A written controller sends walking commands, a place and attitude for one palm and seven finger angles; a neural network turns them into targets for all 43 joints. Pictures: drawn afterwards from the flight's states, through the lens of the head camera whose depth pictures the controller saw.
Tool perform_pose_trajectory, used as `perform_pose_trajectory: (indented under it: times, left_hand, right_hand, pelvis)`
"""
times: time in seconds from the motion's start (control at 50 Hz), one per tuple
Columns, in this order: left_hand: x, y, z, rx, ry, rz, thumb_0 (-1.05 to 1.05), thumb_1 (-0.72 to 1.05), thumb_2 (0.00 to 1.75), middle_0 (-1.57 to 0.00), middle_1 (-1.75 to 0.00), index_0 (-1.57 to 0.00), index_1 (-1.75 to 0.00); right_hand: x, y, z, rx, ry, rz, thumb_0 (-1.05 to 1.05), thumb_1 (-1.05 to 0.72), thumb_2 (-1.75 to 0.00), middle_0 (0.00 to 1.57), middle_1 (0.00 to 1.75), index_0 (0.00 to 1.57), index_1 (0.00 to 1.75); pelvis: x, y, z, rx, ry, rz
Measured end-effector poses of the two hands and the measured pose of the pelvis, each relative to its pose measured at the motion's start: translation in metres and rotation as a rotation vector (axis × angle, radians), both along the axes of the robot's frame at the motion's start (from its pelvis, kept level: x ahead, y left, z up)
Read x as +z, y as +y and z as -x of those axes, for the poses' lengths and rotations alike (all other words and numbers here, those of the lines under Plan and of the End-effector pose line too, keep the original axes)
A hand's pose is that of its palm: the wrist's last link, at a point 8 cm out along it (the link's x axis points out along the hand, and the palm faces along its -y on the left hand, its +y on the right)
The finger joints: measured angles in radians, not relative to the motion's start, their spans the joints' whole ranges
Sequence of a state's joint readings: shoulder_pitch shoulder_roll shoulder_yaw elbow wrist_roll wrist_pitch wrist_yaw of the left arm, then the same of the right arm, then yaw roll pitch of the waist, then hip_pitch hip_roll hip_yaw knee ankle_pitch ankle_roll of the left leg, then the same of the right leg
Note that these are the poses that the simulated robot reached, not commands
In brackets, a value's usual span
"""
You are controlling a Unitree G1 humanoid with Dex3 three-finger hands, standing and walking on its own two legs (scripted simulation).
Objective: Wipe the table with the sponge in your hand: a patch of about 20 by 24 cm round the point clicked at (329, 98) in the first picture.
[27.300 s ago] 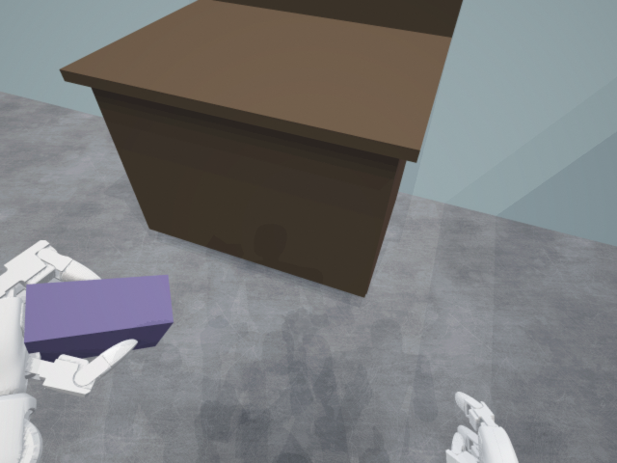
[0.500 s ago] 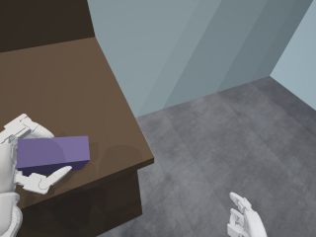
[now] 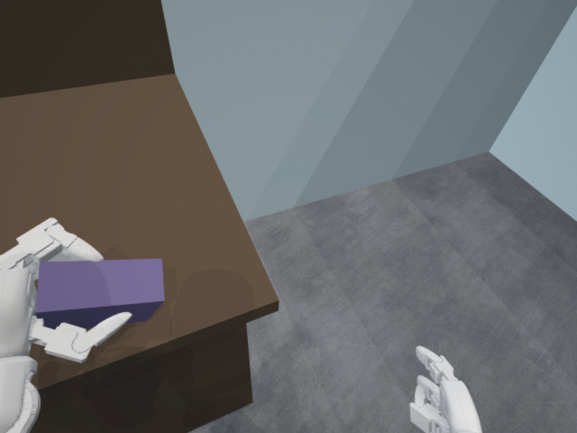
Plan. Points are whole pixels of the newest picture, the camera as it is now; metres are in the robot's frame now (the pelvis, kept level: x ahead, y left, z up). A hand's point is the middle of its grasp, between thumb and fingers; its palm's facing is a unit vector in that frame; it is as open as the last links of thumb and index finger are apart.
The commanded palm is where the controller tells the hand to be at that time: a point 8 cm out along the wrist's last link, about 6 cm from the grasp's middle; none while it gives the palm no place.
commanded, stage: come to a stop and stand still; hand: left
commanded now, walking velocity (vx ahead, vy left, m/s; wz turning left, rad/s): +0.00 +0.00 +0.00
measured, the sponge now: (118, 294) +0.24 +0.22 +0.11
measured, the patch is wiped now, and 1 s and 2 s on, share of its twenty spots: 0.00 0.00 0.00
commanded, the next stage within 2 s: look again from close up in 0.20 s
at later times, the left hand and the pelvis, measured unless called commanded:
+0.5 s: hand (66, 299) +0.21 +0.25 +0.15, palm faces +0.40 -0.85 -0.35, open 9.3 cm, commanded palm +0.15 +0.28 +0.17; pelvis -0.01 +0.00 +0.00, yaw +1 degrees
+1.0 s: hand (88, 282) +0.22 +0.23 +0.16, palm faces +0.33 -0.87 -0.37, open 9.3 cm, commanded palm +0.16 +0.28 +0.17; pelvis -0.01 +0.00 +0.00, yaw -1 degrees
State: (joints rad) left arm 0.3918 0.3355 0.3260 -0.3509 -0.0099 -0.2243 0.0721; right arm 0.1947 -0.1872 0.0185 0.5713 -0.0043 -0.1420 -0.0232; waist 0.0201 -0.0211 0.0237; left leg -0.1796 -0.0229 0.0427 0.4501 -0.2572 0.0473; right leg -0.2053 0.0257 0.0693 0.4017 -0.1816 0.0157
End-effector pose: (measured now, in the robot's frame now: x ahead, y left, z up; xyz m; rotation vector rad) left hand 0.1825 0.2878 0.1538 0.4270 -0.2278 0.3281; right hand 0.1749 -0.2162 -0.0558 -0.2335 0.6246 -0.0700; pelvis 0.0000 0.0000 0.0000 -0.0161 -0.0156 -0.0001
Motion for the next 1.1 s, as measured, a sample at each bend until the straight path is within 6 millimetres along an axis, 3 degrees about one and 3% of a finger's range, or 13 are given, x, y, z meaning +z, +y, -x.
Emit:
perform_pose_trajectory:
  times: [0.06,0.24,0.44,0.76,0.8,0.88,0.92,1.02,1.1]
  left_hand:
    - [0.000,0.003,0.000,0.012,0.012,-0.009,0.00,-0.41,1.01,-0.80,-1.38,-0.81,-1.38]
    - [0.024,0.001,0.011,0.014,-0.086,-0.035,0.00,-0.41,1.01,-0.80,-1.38,-0.81,-1.38]
    - [0.006,0.005,0.014,0.053,-0.007,0.016,0.00,-0.42,1.01,-0.80,-1.38,-0.81,-1.38]
    - [0.015,0.002,0.017,0.045,-0.020,-0.021,0.00,-0.42,1.01,-0.80,-1.38,-0.81,-1.38]
    - [0.030,0.012,0.009,0.034,-0.060,-0.159,0.00,-0.42,1.01,-0.81,-1.38,-0.81,-1.38]
    - [0.045,0.036,-0.004,0.106,-0.165,-0.128,0.00,-0.42,1.01,-0.81,-1.38,-0.81,-1.38]
    - [0.041,0.027,-0.005,0.089,-0.154,-0.088,0.00,-0.42,1.01,-0.80,-1.39,-0.81,-1.38]
    - [0.008,-0.019,-0.003,-0.079,-0.012,-0.014,0.00,-0.41,1.01,-0.80,-1.39,-0.80,-1.39]
    - [-0.010,-0.015,-0.002,-0.100,0.066,-0.015,0.00,-0.42,1.01,-0.80,-1.38,-0.81,-1.38]
  right_hand:
    - [0.002,-0.002,-0.003,0.002,0.006,0.015,0.01,-0.90,-0.90,0.20,0.30,0.20,0.30]
    - [0.002,-0.005,-0.005,0.008,0.024,0.031,0.01,-0.90,-0.90,0.20,0.30,0.20,0.30]
    - [-0.003,-0.001,0.005,-0.007,0.036,0.009,0.01,-0.90,-0.90,0.20,0.30,0.20,0.30]
    - [-0.010,-0.007,0.018,-0.023,0.074,0.009,0.01,-0.90,-0.90,0.20,0.30,0.20,0.30]
    - [-0.012,-0.006,0.018,0.026,0.081,0.031,0.01,-0.90,-0.90,0.20,0.30,0.20,0.30]
    - [-0.013,-0.004,0.018,0.039,0.082,-0.001,0.01,-0.90,-0.90,0.20,0.30,0.20,0.30]
    - [-0.012,-0.005,0.018,0.022,0.052,-0.023,0.01,-0.90,-0.90,0.20,0.30,0.20,0.30]
    - [-0.011,-0.006,0.019,-0.023,0.032,-0.032,0.01,-0.90,-0.90,0.20,0.30,0.20,0.30]
    - [-0.010,-0.007,0.021,-0.042,0.066,0.003,0.01,-0.90,-0.90,0.20,0.30,0.20,0.30]
  pelvis:
    - [0.000,-0.002,-0.001,0.005,0.000,0.001]
    - [0.000,-0.002,-0.003,0.013,-0.004,0.004]
    - [0.002,-0.001,0.003,0.011,-0.012,-0.002]
    - [0.002,-0.002,0.005,0.016,-0.005,-0.001]
    - [0.000,-0.006,0.009,0.033,0.003,0.001]
    - [-0.001,-0.010,0.015,0.009,0.005,-0.007]
    - [-0.002,-0.006,0.014,-0.006,0.006,-0.006]
    - [-0.002,0.002,0.006,-0.027,0.014,-0.004]
    - [-0.002,0.001,0.001,-0.021,0.016,-0.004]
